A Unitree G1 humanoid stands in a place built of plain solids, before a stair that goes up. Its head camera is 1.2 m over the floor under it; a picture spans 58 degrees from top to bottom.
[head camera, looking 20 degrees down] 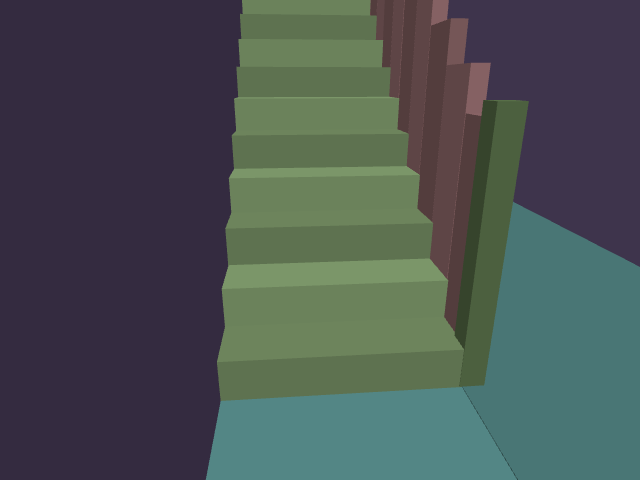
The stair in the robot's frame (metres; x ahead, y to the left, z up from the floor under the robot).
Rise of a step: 0.18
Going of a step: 0.26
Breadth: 1.00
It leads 5 degrees to the left of straight ahead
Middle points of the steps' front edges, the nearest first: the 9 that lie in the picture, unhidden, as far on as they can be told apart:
1.45 -0.10 0.19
1.71 -0.08 0.37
1.97 -0.05 0.56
2.23 -0.03 0.74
2.49 -0.01 0.92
2.75 0.01 1.11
3.00 0.03 1.29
3.26 0.06 1.48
3.52 0.08 1.66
